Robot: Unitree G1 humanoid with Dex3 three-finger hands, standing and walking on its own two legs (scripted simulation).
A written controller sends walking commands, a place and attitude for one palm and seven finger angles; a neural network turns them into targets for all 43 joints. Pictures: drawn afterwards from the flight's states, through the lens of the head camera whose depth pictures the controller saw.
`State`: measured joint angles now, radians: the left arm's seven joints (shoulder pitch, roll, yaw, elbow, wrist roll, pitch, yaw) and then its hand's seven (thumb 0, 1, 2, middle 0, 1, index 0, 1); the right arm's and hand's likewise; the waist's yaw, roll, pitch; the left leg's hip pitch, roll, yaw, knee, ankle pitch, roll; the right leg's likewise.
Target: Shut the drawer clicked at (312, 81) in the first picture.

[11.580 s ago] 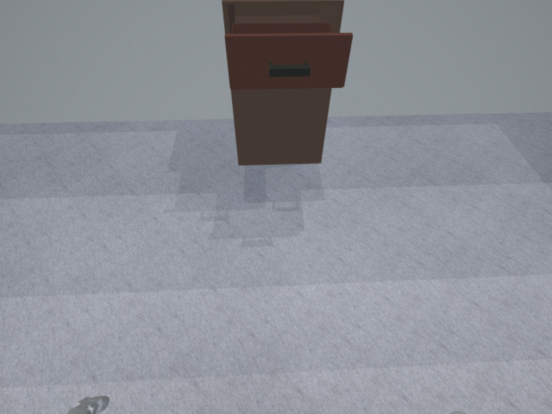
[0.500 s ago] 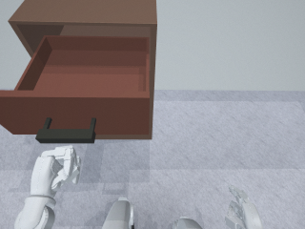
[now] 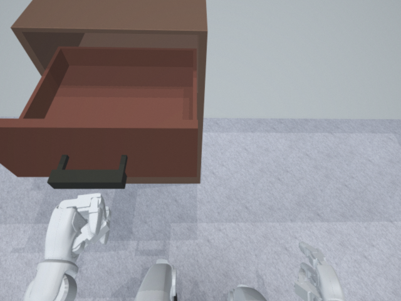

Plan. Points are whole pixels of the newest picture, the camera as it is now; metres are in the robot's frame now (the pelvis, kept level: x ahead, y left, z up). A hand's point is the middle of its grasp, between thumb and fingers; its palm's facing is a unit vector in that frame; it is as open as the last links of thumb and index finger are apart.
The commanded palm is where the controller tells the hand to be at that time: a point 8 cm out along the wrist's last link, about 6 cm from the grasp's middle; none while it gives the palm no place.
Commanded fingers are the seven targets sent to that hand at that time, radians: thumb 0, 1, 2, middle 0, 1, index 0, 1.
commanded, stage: push the drawer shut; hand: left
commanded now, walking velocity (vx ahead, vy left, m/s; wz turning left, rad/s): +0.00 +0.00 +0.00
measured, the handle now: (91, 169) +0.35 +0.24 +0.05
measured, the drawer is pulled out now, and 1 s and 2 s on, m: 0.29 0.20 0.08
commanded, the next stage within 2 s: none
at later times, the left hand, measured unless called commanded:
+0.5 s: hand (107, 200) +0.29 +0.19 +0.04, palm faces +0.05 -1.00 -0.06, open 2.9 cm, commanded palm +0.29 +0.24 +0.05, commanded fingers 0.00 0.90 0.90 -1.40 -1.60 -1.40 -1.60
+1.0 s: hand (113, 166) +0.36 +0.20 +0.04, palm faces +0.05 -1.00 -0.06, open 2.9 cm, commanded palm +0.36 +0.24 +0.05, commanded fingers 0.00 0.90 0.90 -1.40 -1.60 -1.40 -1.60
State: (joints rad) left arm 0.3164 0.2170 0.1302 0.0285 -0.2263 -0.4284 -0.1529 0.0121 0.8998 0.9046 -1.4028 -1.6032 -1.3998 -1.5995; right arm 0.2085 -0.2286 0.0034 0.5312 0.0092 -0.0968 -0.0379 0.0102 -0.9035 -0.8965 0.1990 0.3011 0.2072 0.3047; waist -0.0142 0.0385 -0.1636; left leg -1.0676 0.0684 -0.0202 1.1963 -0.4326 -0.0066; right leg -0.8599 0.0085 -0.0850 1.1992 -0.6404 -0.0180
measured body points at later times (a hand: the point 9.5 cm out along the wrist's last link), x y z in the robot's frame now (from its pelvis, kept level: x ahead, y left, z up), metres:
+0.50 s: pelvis -0.01 +0.00 +0.00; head +0.07 +0.01 +0.44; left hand +0.28 +0.24 +0.05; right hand +0.15 -0.25 -0.10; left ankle +0.07 +0.12 -0.64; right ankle -0.03 -0.11 -0.64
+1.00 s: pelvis -0.02 +0.00 +0.00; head +0.07 +0.02 +0.44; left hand +0.35 +0.25 +0.05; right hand +0.10 -0.26 -0.11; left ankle +0.07 +0.12 -0.64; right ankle -0.03 -0.11 -0.64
